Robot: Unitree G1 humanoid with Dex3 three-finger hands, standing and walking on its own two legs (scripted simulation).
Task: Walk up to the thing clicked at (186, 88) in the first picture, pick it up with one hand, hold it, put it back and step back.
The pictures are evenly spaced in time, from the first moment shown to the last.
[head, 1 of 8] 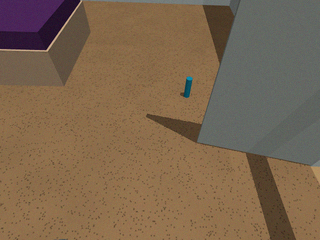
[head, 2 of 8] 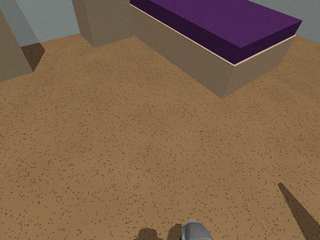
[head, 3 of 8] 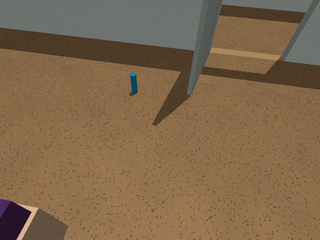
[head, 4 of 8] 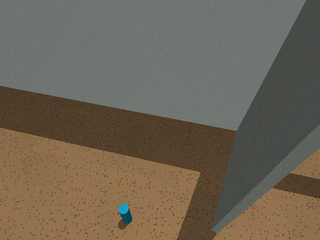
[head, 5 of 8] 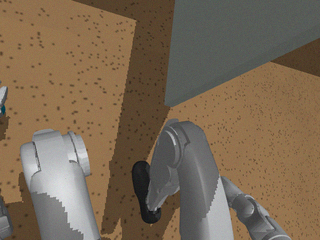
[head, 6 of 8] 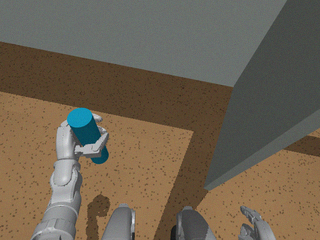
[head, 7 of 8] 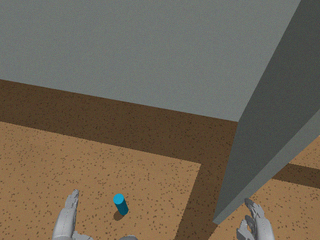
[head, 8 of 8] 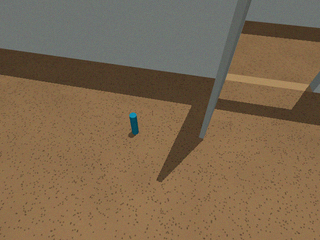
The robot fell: no
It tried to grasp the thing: yes
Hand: left
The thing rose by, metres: 0.68
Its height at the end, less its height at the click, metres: +0.00
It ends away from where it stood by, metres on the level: 0.02
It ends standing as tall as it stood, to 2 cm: yes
